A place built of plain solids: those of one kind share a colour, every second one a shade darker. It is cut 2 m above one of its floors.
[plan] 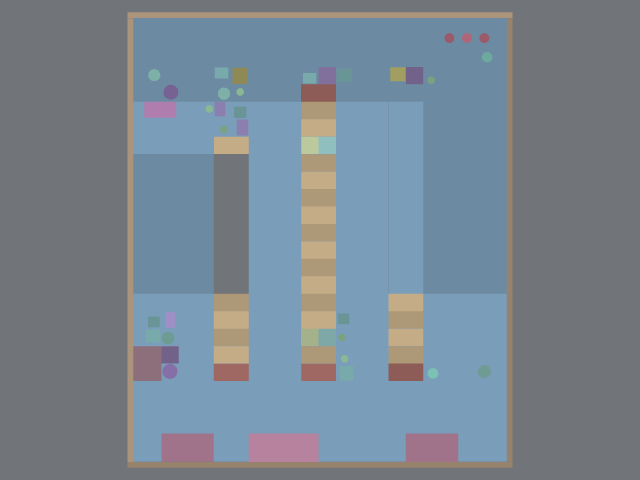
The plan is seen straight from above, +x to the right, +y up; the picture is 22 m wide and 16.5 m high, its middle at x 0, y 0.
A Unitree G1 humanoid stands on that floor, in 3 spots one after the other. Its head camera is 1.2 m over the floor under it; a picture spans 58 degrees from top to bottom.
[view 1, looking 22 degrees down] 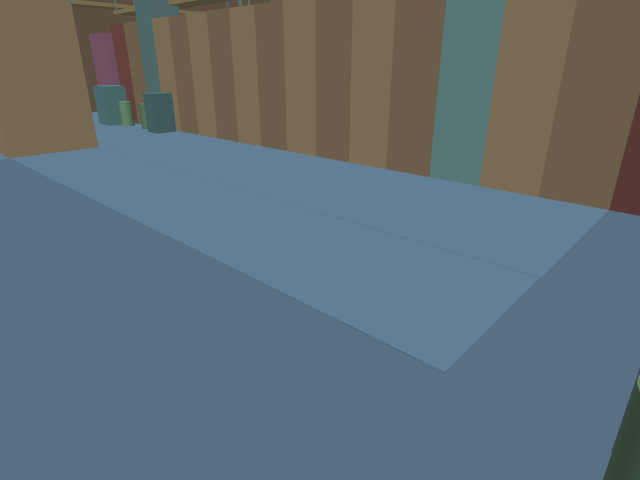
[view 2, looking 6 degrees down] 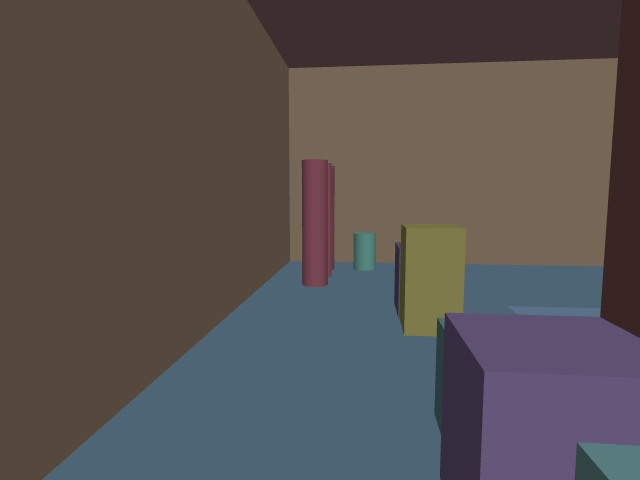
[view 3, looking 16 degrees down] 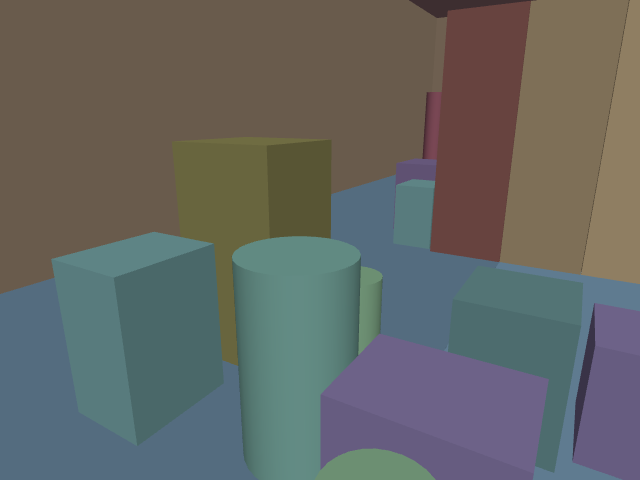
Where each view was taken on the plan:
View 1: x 4.99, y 5.38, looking -137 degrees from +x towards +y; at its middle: floor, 3.21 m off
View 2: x -1.23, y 6.28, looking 6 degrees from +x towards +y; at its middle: gasbottle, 5.59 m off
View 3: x -4.43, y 4.26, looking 31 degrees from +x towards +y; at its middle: bin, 1.58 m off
